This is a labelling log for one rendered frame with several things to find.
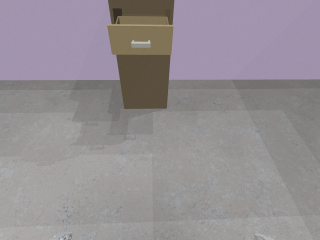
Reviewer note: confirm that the handle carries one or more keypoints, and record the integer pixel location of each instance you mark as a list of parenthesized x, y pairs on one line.
[(141, 44)]

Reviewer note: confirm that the drawer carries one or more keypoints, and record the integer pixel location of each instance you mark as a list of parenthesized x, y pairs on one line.
[(141, 29)]

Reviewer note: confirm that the cabinet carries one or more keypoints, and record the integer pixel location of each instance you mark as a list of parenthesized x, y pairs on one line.
[(144, 79)]

